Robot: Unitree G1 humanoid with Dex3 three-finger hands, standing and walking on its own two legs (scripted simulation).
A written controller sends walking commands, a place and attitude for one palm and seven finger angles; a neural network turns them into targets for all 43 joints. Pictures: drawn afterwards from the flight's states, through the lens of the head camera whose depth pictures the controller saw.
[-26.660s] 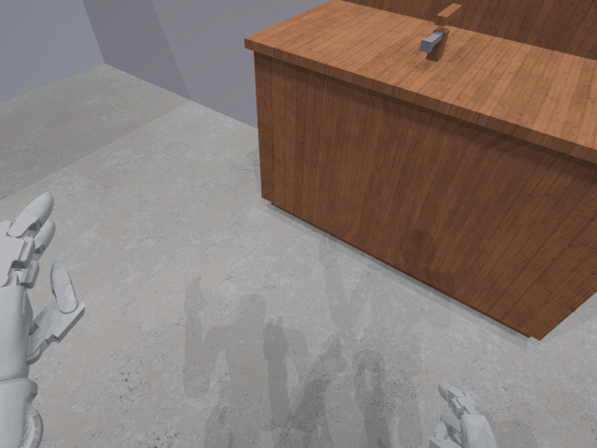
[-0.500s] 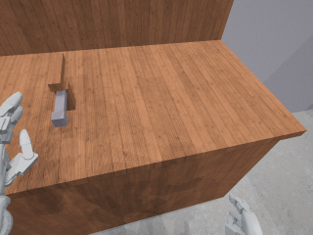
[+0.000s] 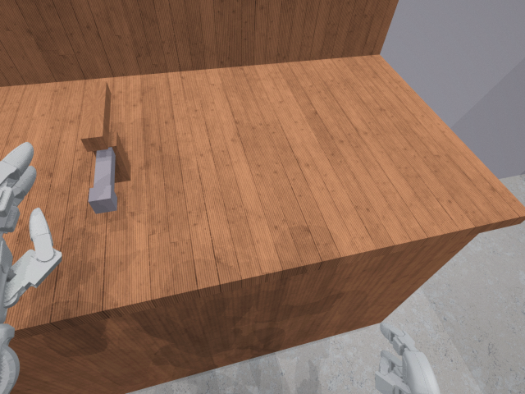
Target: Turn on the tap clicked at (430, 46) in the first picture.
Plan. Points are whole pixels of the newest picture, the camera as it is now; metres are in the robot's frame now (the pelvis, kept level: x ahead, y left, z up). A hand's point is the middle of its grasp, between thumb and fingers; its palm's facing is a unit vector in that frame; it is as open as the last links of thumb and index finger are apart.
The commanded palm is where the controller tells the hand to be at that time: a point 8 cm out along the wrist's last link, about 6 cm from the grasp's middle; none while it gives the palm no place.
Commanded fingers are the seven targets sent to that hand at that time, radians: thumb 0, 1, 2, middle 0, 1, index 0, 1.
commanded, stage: look again from close up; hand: left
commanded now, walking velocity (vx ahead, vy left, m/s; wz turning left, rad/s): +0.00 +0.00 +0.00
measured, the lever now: (103, 199) +0.34 +0.25 +0.11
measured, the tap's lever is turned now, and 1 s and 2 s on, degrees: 0 0 0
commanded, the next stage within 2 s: come to a stop and stand still in 0.22 s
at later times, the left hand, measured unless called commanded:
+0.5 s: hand (62, 293) +0.18 +0.22 +0.17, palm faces +0.39 -0.84 -0.37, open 7.4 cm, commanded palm +0.13 +0.24 +0.18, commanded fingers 0.00 0.90 0.90 -0.20 -0.30 -0.20 -0.30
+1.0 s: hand (35, 263) +0.21 +0.25 +0.17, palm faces +0.38 -0.86 -0.34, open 7.4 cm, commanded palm +0.15 +0.29 +0.18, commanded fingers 0.00 0.90 0.90 -0.20 -0.30 -0.20 -0.30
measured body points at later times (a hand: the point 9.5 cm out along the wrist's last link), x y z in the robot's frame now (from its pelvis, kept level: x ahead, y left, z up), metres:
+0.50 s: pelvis -0.04 -0.03 +0.00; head -0.03 -0.01 +0.45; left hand +0.16 +0.26 +0.19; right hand +0.12 -0.28 -0.07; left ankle -0.04 +0.06 -0.74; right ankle +0.04 -0.13 -0.74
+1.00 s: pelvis -0.02 +0.01 +0.00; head +0.00 +0.04 +0.45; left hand +0.18 +0.30 +0.19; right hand +0.15 -0.20 -0.07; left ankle -0.04 +0.06 -0.74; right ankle +0.04 -0.13 -0.74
